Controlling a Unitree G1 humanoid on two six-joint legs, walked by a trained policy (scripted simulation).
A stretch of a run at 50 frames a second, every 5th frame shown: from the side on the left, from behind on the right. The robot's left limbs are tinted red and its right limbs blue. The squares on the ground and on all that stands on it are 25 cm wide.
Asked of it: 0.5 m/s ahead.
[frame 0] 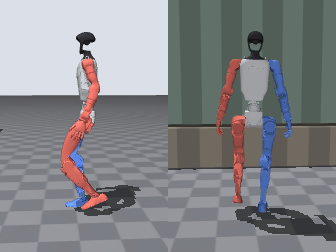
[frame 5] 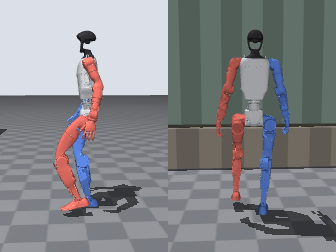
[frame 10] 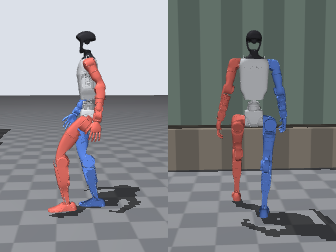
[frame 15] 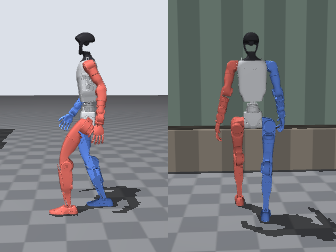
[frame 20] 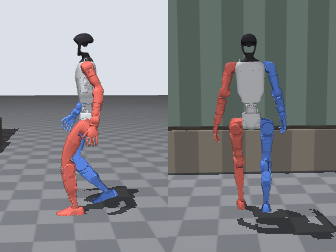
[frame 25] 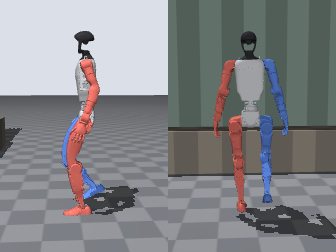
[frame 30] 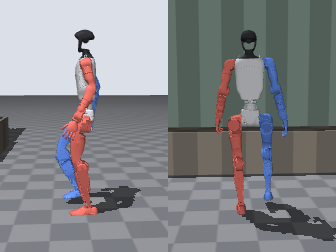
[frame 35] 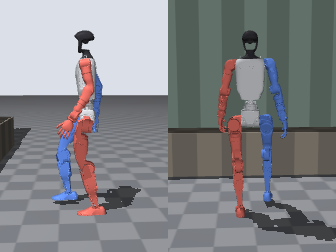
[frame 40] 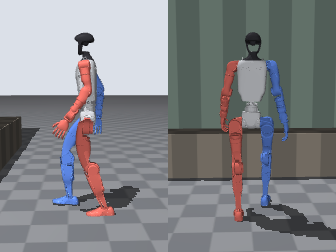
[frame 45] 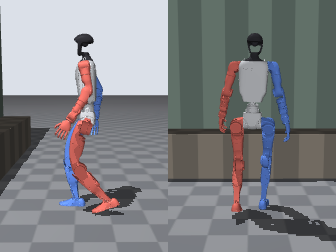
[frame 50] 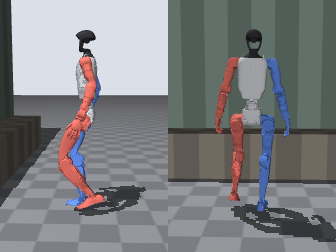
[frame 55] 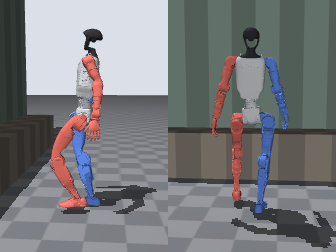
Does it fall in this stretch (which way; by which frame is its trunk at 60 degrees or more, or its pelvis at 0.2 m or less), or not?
no
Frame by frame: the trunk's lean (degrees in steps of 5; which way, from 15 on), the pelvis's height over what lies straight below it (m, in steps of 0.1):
0: 0, 0.8
5: 0, 0.8
10: 0, 0.8
15: 5, 0.8
20: 5, 0.8
25: 5, 0.8
30: 0, 0.8
35: 0, 0.8
40: 5, 0.8
45: 5, 0.8
50: 0, 0.8
55: 10, 0.8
